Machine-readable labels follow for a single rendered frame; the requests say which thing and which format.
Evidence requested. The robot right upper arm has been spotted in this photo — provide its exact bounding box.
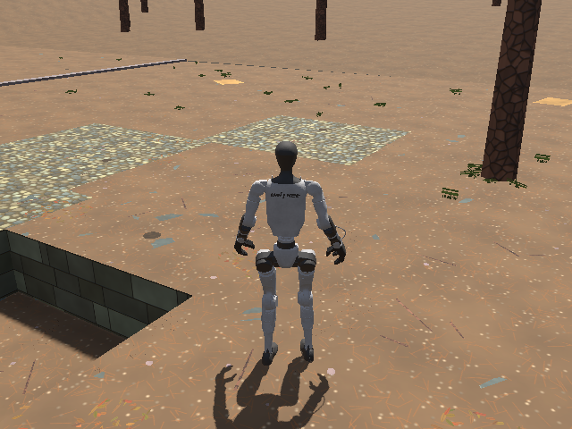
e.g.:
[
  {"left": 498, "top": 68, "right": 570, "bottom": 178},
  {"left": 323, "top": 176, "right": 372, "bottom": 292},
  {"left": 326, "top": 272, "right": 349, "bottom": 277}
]
[{"left": 305, "top": 180, "right": 332, "bottom": 230}]

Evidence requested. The robot left upper arm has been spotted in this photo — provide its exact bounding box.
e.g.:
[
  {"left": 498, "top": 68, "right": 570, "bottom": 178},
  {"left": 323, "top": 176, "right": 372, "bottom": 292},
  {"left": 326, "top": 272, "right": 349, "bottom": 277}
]
[{"left": 242, "top": 180, "right": 267, "bottom": 228}]

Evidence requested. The robot right hand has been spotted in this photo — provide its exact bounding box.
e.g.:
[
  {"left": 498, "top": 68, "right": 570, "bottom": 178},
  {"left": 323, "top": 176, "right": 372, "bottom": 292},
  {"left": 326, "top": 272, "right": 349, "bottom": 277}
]
[{"left": 326, "top": 242, "right": 346, "bottom": 265}]

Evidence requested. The robot left shin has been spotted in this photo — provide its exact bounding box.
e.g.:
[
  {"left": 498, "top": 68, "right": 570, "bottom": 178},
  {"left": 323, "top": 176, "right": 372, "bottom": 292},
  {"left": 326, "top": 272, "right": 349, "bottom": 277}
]
[{"left": 261, "top": 294, "right": 276, "bottom": 354}]

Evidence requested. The robot torso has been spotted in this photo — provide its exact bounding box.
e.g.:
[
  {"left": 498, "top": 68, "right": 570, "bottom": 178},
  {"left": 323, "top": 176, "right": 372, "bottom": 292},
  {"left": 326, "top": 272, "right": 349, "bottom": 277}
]
[{"left": 265, "top": 176, "right": 307, "bottom": 268}]

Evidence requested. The right robot forearm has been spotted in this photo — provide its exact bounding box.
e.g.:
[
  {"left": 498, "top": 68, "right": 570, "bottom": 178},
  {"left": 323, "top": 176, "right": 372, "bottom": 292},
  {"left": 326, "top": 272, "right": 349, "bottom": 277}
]
[{"left": 323, "top": 215, "right": 342, "bottom": 248}]

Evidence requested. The robot left hand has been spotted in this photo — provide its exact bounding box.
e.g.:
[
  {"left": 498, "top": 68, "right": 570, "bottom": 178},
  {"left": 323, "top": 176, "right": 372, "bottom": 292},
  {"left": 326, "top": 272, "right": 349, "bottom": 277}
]
[{"left": 234, "top": 240, "right": 255, "bottom": 256}]

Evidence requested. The left robot forearm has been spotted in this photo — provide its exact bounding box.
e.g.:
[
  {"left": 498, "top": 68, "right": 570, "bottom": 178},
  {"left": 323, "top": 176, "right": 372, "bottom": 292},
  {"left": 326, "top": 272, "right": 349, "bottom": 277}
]
[{"left": 236, "top": 214, "right": 252, "bottom": 243}]

